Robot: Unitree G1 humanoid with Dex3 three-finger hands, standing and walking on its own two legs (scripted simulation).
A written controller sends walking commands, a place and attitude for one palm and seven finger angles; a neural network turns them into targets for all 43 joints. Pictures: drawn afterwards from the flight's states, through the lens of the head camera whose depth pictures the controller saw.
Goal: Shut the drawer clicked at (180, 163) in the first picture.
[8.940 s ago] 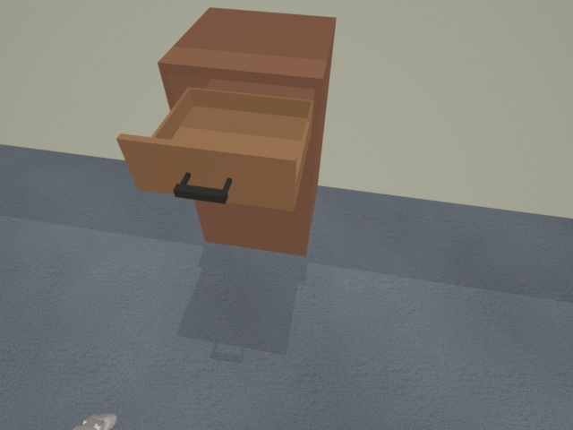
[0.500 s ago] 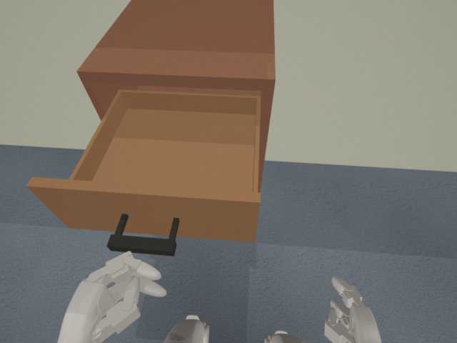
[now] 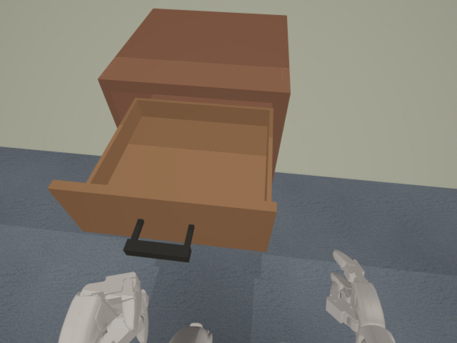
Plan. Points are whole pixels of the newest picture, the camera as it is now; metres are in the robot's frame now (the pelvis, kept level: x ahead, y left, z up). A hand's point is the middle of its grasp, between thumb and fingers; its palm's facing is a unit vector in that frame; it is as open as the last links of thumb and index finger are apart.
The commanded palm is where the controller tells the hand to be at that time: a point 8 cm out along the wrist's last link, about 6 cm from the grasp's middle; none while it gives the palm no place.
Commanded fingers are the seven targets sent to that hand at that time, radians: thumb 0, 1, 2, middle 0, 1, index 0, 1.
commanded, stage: raise the hand and make a fist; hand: left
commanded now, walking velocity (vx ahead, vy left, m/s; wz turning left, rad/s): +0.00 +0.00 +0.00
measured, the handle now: (161, 239) +0.30 +0.15 +0.00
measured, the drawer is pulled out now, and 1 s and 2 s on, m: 0.30 0.30 0.30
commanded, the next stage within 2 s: bring the fist close to the handle in 0.60 s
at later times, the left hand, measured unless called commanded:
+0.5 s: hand (152, 333) +0.13 +0.11 +0.10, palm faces -0.05 -1.00 +0.01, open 3.3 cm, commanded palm +0.08 +0.17 +0.10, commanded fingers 0.00 0.90 0.90 -1.40 -1.60 -1.40 -1.60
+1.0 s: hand (155, 320) +0.15 +0.12 +0.07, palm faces -0.03 -1.00 -0.02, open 3.3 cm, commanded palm +0.12 +0.17 +0.07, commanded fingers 0.00 0.90 0.90 -1.40 -1.60 -1.40 -1.60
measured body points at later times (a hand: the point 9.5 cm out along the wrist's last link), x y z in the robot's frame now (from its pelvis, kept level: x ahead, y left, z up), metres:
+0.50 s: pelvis +0.00 +0.00 +0.00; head +0.03 -0.01 +0.45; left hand +0.13 +0.16 +0.10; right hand +0.20 -0.22 -0.05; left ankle +0.04 +0.10 -0.66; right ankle +0.00 -0.11 -0.66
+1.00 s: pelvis +0.01 -0.01 -0.01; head +0.05 -0.01 +0.44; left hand +0.15 +0.17 +0.07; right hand +0.21 -0.24 -0.07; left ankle +0.05 +0.10 -0.66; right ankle +0.00 -0.12 -0.66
